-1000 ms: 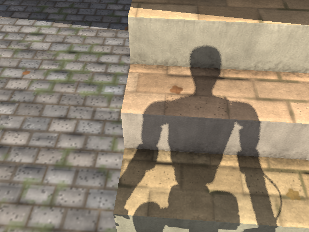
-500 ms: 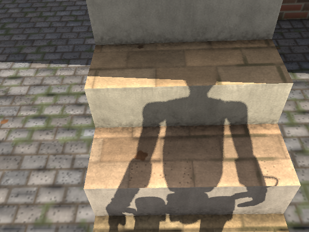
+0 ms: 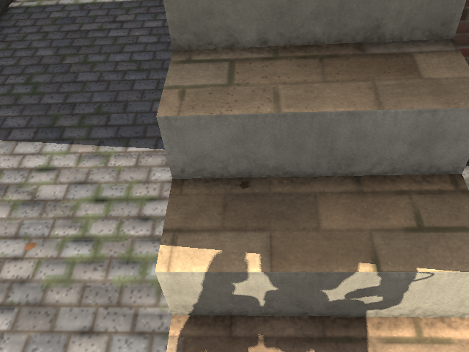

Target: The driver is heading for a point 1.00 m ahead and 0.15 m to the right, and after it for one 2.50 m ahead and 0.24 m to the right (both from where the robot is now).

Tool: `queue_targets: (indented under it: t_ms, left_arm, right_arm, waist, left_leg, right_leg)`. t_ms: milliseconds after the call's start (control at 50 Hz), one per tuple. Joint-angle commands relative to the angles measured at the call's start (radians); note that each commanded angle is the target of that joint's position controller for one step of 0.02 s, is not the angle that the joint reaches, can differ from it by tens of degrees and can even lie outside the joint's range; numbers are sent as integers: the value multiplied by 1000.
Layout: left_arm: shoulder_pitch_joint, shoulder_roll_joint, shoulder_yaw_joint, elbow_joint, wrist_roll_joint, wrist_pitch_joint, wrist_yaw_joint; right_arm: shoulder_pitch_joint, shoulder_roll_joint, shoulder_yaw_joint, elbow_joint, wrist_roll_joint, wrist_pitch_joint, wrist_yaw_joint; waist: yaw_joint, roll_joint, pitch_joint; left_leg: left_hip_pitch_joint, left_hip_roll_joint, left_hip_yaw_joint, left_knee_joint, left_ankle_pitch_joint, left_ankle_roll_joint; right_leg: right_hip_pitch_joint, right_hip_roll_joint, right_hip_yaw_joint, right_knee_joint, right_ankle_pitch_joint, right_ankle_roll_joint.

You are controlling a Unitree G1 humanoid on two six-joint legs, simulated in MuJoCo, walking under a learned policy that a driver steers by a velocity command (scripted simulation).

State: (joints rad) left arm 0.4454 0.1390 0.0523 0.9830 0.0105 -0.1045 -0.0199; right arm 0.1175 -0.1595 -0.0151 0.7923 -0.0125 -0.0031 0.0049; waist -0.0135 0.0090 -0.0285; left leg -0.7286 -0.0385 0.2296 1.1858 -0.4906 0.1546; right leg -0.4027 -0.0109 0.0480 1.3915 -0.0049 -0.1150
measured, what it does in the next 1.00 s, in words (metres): climbs: right foot 0.19 m higher, then left foot 0.19 m higher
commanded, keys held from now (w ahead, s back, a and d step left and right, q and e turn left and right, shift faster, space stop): w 0.88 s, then w+e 0.12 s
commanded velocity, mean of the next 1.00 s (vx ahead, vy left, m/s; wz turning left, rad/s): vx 0.50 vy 0.00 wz -0.02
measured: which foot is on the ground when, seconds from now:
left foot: down 0.00-0.42, up 0.44-0.84, down 0.86-1.00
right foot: up 0.00-0.40, down 0.42-0.88, up 0.90-1.00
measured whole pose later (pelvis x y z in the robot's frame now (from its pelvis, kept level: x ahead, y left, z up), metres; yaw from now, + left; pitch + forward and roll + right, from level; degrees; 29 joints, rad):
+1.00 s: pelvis +0.52 -0.02 +0.40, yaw +0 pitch +0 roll +4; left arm 0.37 0.19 0.05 0.92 0.00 -0.11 -0.02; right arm 0.20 -0.14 -0.02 0.84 -0.04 -0.03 0.01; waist -0.03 0.00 -0.04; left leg -0.66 -0.01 0.17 1.08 -0.43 0.07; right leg -0.55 0.02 0.06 1.71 -0.01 -0.13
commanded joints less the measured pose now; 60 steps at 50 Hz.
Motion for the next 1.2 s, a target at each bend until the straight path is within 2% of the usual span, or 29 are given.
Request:
queue_targets:
  t_ms: [20,40,80,200,280,320,360,400,420,440,460,480,520,560,620,680,780,800,820,840,860,880,900,920,940,980,1040,1120,1200]
  left_arm:
    - [-287,-43,-26,-296,30,-10,15]
    - [-227,-64,-43,-300,32,-8,25]
    - [-87,-117,-70,-253,10,13,24]
    - [-319,-127,-89,-317,-26,32,66]
    - [-573,-90,-96,-449,1,50,41]
    - [-614,-144,-119,-450,-15,76,36]
    - [-524,-77,-110,-408,-49,68,32]
    - [-199,-24,-76,-282,-41,64,24]
    - [-139,19,-53,-242,-21,64,15]
    - [-1,151,-9,-178,12,70,20]
    - [62,237,39,-114,-3,111,26]
    - [-113,247,51,-110,-16,109,25]
    - [-222,80,13,-12,3,47,17]
    - [-235,-73,-28,88,13,11,18]
    - [-149,-8,-35,108,15,-25,14]
    - [-71,62,-21,123,9,-45,3]
    - [41,102,-11,111,-8,-37,10]
    - [64,137,1,93,-51,-29,31]
    - [51,151,7,80,-26,-17,54]
    - [114,134,-10,51,-28,-23,65]
    - [123,210,0,33,-11,-33,66]
    - [81,305,28,10,-42,-44,53]
    - [89,286,34,-32,-73,-51,13]
    - [-38,277,43,-67,-65,-56,-23]
    - [-197,211,46,-126,-26,-54,-35]
    - [-392,-2,-21,-311,9,-38,-5]
    - [-151,-68,-47,-287,3,-1,17]
    - [-227,-71,-45,-268,-38,37,45]
    - [-451,-37,-32,-393,-30,47,59]
  right_arm:
    - [169,-23,-21,180,-13,-21,-6]
    - [170,58,5,228,-33,-46,-1]
    - [176,84,14,281,-41,-77,7]
    - [344,-43,11,319,-20,-150,41]
    - [423,-28,14,325,-23,-138,21]
    - [562,-26,7,375,-18,-117,-21]
    - [425,-50,16,295,26,-127,-42]
    - [413,-199,-12,270,41,-142,-36]
    - [401,-246,-32,259,33,-140,-17]
    - [420,-198,-33,204,28,-143,7]
    - [339,-148,-41,167,16,-128,48]
    - [192,-91,-46,78,-39,-113,57]
    - [50,-2,-17,-50,-62,-121,32]
    - [191,58,10,-32,-44,-103,21]
    - [174,84,38,-47,-17,-79,0]
    - [147,57,25,-30,-12,-68,-14]
    - [-208,18,40,-254,-33,-44,2]
    - [-285,18,67,-296,-2,-39,11]
    - [-277,62,88,-299,2,-35,19]
    - [-175,55,72,-245,11,-33,29]
    - [116,24,51,-166,16,-28,32]
    - [324,-32,24,-105,1,-33,41]
    - [408,-140,-25,-66,-16,-32,23]
    - [493,-220,-59,-20,-44,-6,-2]
    - [367,-246,-83,1,-32,5,-9]
    - [194,-112,-53,94,-22,-31,-14]
    - [153,77,3,220,-47,-82,15]
    - [268,-20,-14,276,-57,-144,19]
    - [325,-109,-34,280,-50,-156,33]
  waist:
    - [3,-52,57]
    - [63,-85,104]
    - [136,-67,158]
    - [58,-6,161]
    - [-10,73,120]
    - [-43,169,45]
    - [44,145,-59]
    - [179,271,-250]
    - [206,267,-310]
    - [205,24,-347]
    - [217,-170,-364]
    - [153,-100,-216]
    - [36,1,84]
    - [-94,42,134]
    - [-92,-23,183]
    - [-73,-33,134]
    - [20,-83,138]
    - [56,-134,150]
    - [53,-182,78]
    - [48,-121,-39]
    - [-68,-188,-227]
    - [-167,-207,-378]
    - [-192,-33,-459]
    - [-255,116,-450]
    - [-229,152,-411]
    - [-86,15,-103]
    - [110,-68,95]
    - [62,0,131]
    - [26,33,140]
  left_leg:
    - [248,306,-802,-836,-261,95]
    - [191,276,-658,-833,-138,58]
    - [158,224,-453,-823,14,-4]
    - [410,276,-378,-901,262,12]
    - [492,224,-286,-1012,296,-29]
    - [619,273,-239,-1144,658,21]
    - [515,222,-101,-1042,1616,40]
    - [738,296,-130,-750,1997,53]
    - [723,265,-143,-553,1912,36]
    - [424,163,-178,-225,1553,-23]
    - [181,-41,-227,221,420,-51]
    - [6,-29,-354,651,361,-67]
    - [-206,15,-387,837,493,-12]
    - [-192,28,-396,810,527,3]
    - [-320,6,-377,753,463,-32]
    - [-452,-10,-328,964,458,-24]
    - [-567,87,-171,642,310,-10]
    - [-373,110,-35,272,104,2]
    - [-95,97,-6,73,-39,18]
    - [100,-33,98,70,-116,25]
    - [284,-67,69,68,-84,59]
    - [471,-68,-47,-77,17,73]
    - [659,75,-441,-257,-135,147]
    - [686,224,-892,-662,-436,210]
    - [601,339,-1147,-917,-479,235]
    - [363,369,-904,-868,-293,105]
    - [187,289,-456,-790,-64,-39]
    - [286,380,-326,-907,154,9]
    - [511,417,-228,-976,131,-19]
  right_leg:
    - [-556,61,97,839,-83,-39]
    - [-585,55,115,832,-157,-56]
    - [-619,48,125,713,-137,-59]
    - [-1016,82,10,1027,-219,-40]
    - [-935,-28,-186,622,-222,-34]
    - [-769,-52,-245,475,-295,-67]
    - [-241,38,-312,0,-488,-88]
    - [-14,97,-278,-202,-453,-65]
    - [122,96,-178,-321,-472,-50]
    - [343,-92,296,-530,-415,-126]
    - [340,-223,840,-1047,-995,-223]
    - [152,-268,926,-1137,-1195,-204]
    - [-118,-256,604,-1015,-944,-104]
    - [-235,-196,314,-941,-690,-23]
    - [-173,-204,166,-1042,-421,-6]
    - [-30,-208,120,-1085,-229,-36]
    - [195,-186,2,-1257,-184,-21]
    - [168,-194,-60,-1446,48,-54]
    - [105,-189,-86,-1475,138,-94]
    - [194,-199,-153,-1292,1012,-112]
    - [320,-267,-181,-1025,1485,-130]
    - [345,-262,-172,-791,1493,-126]
    - [110,-144,-118,-518,1278,-76]
    - [-68,25,-105,-160,672,-53]
    - [-214,152,-25,443,24,-11]
    - [-484,68,93,830,-3,-27]
    - [-561,33,134,714,-119,-54]
    - [-786,108,34,992,-163,-28]
    - [-1057,83,26,1080,-296,-14]
Velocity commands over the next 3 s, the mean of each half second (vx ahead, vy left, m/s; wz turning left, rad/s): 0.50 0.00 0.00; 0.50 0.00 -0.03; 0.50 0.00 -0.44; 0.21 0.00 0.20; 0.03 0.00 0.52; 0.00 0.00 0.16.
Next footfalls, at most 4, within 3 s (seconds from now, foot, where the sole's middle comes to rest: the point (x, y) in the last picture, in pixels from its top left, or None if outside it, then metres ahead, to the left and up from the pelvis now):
0.42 right None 0.38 -0.12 -0.48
0.86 left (215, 217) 0.64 0.09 -0.29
1.42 right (362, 74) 0.86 -0.25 -0.10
1.98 left None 1.05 -0.22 0.09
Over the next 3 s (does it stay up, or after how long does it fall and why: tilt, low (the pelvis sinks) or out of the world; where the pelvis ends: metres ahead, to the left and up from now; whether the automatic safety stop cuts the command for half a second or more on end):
stays up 1.06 -0.26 0.87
